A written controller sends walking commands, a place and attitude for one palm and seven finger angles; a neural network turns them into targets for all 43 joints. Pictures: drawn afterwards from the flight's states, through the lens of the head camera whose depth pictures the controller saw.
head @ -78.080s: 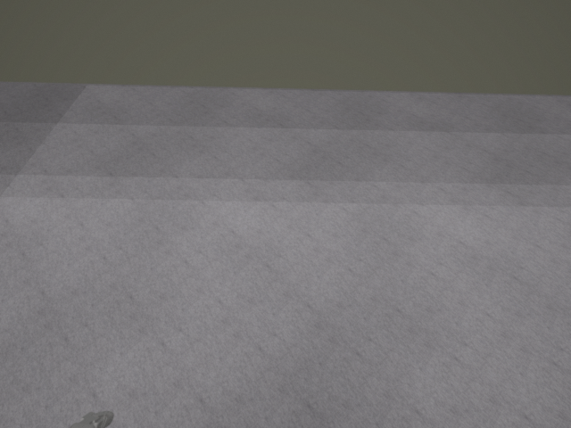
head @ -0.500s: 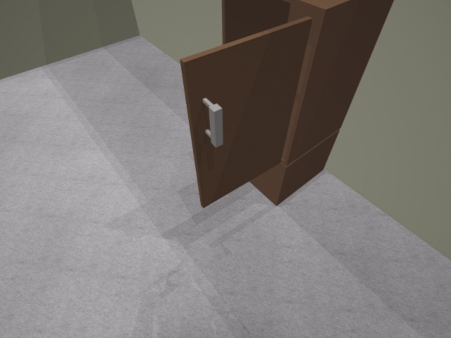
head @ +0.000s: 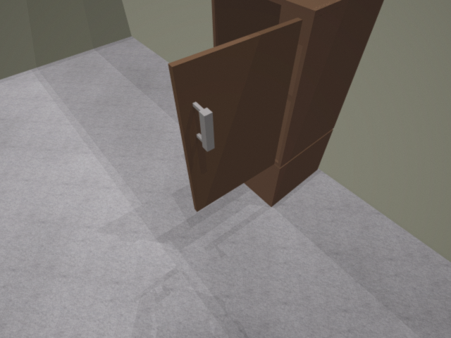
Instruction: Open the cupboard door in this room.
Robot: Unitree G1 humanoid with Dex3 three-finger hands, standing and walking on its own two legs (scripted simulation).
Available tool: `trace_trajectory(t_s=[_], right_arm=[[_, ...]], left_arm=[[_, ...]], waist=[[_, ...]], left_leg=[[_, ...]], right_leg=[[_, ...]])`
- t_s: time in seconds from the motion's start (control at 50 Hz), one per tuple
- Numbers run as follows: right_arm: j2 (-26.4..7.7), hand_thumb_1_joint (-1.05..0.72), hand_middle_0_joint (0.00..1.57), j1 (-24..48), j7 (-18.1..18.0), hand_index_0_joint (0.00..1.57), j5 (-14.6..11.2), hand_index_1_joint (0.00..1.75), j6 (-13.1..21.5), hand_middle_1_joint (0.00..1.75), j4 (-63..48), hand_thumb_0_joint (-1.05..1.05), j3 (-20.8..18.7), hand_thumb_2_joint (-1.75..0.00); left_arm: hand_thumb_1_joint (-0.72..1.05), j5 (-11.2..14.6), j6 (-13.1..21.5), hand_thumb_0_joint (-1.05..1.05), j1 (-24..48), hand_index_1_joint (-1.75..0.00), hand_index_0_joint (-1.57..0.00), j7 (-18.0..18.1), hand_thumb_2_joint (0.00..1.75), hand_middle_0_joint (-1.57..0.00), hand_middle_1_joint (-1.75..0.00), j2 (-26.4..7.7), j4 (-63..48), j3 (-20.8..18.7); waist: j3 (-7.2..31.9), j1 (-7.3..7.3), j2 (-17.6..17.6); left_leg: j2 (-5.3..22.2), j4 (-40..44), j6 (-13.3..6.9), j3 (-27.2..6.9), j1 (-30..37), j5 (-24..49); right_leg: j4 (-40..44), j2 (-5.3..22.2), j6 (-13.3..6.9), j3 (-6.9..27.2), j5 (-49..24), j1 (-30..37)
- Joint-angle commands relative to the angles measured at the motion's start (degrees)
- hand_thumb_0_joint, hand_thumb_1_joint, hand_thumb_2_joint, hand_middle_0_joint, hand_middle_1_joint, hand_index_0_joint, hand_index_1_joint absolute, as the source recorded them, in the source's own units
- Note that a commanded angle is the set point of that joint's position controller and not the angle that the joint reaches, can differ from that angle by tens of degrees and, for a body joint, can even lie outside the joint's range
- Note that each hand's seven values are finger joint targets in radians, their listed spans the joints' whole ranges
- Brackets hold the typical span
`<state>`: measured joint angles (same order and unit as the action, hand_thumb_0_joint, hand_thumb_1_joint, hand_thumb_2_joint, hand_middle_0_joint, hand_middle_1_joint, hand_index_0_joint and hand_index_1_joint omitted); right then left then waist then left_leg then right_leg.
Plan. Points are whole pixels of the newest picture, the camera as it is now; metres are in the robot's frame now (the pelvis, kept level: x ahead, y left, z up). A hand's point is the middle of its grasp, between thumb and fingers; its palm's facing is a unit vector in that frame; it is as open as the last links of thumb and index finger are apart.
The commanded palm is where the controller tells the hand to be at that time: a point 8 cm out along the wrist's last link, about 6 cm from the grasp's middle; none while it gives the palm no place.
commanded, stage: look to check the result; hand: left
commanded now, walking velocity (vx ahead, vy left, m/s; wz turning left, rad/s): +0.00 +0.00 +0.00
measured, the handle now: (202, 126) +0.60 +0.09 +0.00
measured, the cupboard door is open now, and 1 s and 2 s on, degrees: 86 86 86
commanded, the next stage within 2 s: stand and wait in 0.44 s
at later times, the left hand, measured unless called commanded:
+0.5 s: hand out of the picture +0.06 +0.21 -0.16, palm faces -0.01 -0.96 -0.28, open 7.3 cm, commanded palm none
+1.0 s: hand out of the picture +0.09 +0.22 -0.16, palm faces -0.02 -0.95 -0.30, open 7.3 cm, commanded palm none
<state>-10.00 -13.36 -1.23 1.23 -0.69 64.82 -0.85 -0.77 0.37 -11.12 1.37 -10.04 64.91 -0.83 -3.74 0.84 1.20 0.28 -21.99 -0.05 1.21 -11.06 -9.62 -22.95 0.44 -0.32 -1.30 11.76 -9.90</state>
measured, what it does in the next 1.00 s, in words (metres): stands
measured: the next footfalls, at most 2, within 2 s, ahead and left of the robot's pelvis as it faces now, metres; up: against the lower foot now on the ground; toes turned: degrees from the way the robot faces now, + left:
none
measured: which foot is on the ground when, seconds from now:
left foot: down 0.00-1.00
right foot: down 0.00-1.00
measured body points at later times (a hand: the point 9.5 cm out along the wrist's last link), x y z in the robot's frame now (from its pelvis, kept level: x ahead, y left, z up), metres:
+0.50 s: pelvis +0.01 -0.01 +0.00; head +0.04 -0.02 +0.45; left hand +0.07 +0.26 -0.14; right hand +0.06 -0.27 -0.15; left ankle +0.03 +0.12 -0.74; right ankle +0.01 -0.12 -0.74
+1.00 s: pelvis +0.03 -0.01 +0.00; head +0.05 -0.02 +0.45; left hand +0.10 +0.27 -0.14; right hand +0.08 -0.28 -0.15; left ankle +0.03 +0.12 -0.74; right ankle +0.01 -0.12 -0.74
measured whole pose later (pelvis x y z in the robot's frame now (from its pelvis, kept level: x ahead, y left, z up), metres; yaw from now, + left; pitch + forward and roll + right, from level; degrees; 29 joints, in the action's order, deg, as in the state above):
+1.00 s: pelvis +0.03 -0.01 +0.00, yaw +0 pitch -1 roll +0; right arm -16.2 -7.5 -0.8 1.1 -0.2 64.9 -0.6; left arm -0.7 1.3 -7.1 0.7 -15.6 65.1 -0.7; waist -3.5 0.6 0.8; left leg 1.1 -17.6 0.8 1.3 -6.8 -9.8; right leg -17.9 -0.5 -1.0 -1.2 11.5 -5.5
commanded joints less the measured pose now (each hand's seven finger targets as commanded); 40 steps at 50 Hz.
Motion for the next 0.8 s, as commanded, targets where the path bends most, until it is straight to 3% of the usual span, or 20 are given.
trace_trajectory(t_s=[0.0, 0.16, 0.24, 0.5, 0.78], right_arm=[[-7.2, -0.9, 0.2, -1.5, -0.4, 0.2, 0.0, 0.3, 0.9, 0.3, -1.8, 0.0, -1.2, -0.9], [-8.7, -0.9, 0.2, -0.1, -0.5, 0.2, 0.0, 0.3, 1.1, 0.3, -1.7, 0.0, -1.3, -0.9], [-9.7, -0.9, 0.2, 1.0, -0.4, 0.2, 0.0, 0.3, 1.1, 0.3, -1.8, 0.0, -1.4, -0.9], [-13.4, -0.9, 0.2, 4.7, -0.1, 0.2, 0.0, 0.3, 1.4, 0.3, -2.5, 0.0, -1.5, -0.9], [-14.9, -0.9, 0.2, 6.2, 0.0, 0.2, 0.0, 0.3, 1.6, 0.3, -2.5, 0.0, -1.4, -0.9]], left_arm=[[0.9, 0.2, 0.8, 0.0, -1.8, -0.3, -0.2, 0.4, 0.9, -0.2, -0.3, -8.7, -2.0, -1.7], [0.9, 0.2, 1.1, 0.0, -0.7, -0.3, -0.2, 0.3, 0.9, -0.2, -0.3, -10.2, -1.8, -1.9], [0.9, 0.2, 1.2, 0.0, 0.1, -0.3, -0.2, 0.3, 0.9, -0.2, -0.3, -10.9, -1.9, -1.8], [0.9, 0.1, 1.6, 0.0, 2.8, -0.3, -0.2, 0.0, 0.9, -0.2, -0.3, -14.1, -2.4, -2.0], [0.9, 0.3, 1.8, 0.0, 4.4, -0.3, -0.2, -0.1, 0.9, -0.2, -0.3, -15.8, -2.8, -2.0]], waist=[[1.1, -0.38, -0.9], [3.3, -0.17, -1.6], [1.8, -0.15, -0.4], [3.7, -0.34, -1.4], [4.9, -0.32, -1.6]], left_leg=[[4.9, 3.7, -1.3, -4.4, 1.9, 2.8], [5.5, 3.7, -1.3, -4.5, 3.7, 6.0], [5.6, 4.2, -1.1, -4.5, 3.4, 5.4], [6.0, 5.0, -1.1, -4.9, 5.2, 6.7], [6.2, 5.4, -0.9, -4.6, 6.5, 9.8]], right_leg=[[5.7, 5.3, -2.0, 4.4, -0.7, -2.0], [5.6, 5.6, -2.1, 4.4, -5.2, 0.1], [6.2, 5.7, -2.2, 4.7, -4.7, -0.4], [7.3, 6.0, -2.1, 5.1, -6.8, 1.2], [7.3, 6.5, -2.0, 5.0, -11.9, 3.4]])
